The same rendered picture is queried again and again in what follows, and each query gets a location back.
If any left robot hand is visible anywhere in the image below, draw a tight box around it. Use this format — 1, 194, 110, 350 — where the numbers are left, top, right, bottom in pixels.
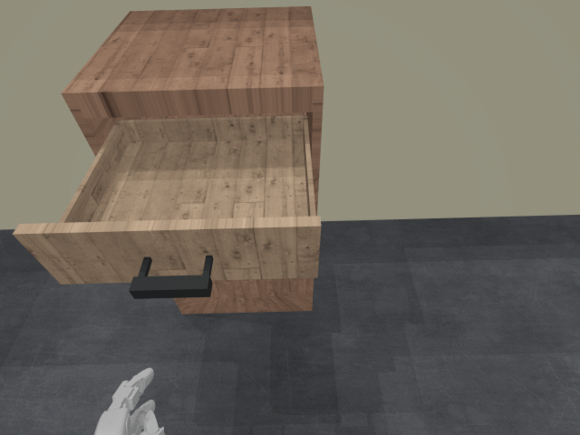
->
94, 368, 164, 435

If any drawer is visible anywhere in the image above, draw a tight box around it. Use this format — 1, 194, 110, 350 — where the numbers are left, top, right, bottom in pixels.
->
13, 115, 321, 285

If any cabinet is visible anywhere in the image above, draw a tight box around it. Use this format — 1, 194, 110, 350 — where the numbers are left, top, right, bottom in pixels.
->
62, 6, 324, 314

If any handle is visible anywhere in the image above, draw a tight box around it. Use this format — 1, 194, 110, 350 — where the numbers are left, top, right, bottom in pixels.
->
129, 256, 213, 299

